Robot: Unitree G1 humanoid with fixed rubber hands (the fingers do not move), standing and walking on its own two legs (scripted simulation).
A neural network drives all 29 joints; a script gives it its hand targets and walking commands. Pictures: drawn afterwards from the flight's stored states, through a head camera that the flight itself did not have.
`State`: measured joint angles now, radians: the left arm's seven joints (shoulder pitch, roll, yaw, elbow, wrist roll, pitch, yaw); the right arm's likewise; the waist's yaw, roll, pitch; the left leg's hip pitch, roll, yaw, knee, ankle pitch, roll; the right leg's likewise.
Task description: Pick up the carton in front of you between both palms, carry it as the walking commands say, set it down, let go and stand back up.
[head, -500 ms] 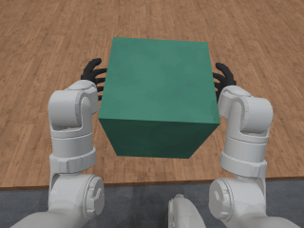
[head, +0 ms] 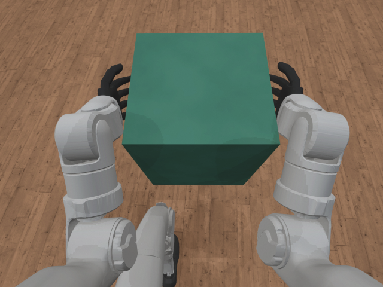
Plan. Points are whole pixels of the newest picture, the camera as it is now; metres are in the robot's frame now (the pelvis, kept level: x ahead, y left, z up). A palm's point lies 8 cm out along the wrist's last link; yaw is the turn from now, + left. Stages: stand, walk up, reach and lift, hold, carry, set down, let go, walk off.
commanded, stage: carry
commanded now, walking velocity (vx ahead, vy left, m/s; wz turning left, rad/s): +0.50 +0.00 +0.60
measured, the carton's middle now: (198, 121) +0.40 +0.03 +0.07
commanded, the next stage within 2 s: none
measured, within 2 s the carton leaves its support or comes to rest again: neither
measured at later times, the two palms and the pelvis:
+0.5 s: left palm out of the picture +0.70 +0.21 +0.29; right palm out of the picture +0.75 -0.08 +0.29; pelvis +0.34 +0.03 +0.08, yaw +10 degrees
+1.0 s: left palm out of the picture +0.86 +0.40 +0.17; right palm out of the picture +0.96 +0.12 +0.17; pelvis +0.58 +0.13 +0.10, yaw +16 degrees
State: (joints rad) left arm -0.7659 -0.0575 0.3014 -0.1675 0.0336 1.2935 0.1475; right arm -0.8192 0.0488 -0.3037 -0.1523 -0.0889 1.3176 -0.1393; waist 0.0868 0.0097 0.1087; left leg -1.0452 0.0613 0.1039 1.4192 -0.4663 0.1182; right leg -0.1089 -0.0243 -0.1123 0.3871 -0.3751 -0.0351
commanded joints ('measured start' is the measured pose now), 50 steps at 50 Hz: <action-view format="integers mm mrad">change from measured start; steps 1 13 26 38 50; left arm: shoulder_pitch -825 -705 -802 -916 -558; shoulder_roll -922 -761 -779 -1153 -1192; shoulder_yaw -757 -528 -516 -573 -776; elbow -45 32 334 280 30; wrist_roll -466 -183 -234 -459 -442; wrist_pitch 12 -25 49 -26 -114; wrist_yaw -261 -181 -200 -290 -290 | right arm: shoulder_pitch -628 -925 -870 -666 -392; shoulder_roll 845 1074 990 1086 1104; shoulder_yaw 681 799 542 479 653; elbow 65 -63 406 434 35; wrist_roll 310 656 513 346 313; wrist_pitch -16 -48 38 -38 -153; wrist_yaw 163 251 279 212 221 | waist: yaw -70 -227 -35 -36 -111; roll -196 -41 -291 -195 91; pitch -573 -710 -744 -495 -668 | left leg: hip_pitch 465 1307 247 450 1409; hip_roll -127 119 -132 -71 314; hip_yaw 180 -523 -137 22 -228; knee -379 -903 -205 -728 -1053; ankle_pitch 150 802 -150 270 842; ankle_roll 21 186 -47 -98 -12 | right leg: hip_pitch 126 -674 446 177 -625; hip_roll -152 47 -462 -213 -96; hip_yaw -6 152 739 72 112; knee -12 921 58 -81 728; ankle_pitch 1330 -115 453 642 -10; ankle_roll -130 -6 -250 -63 20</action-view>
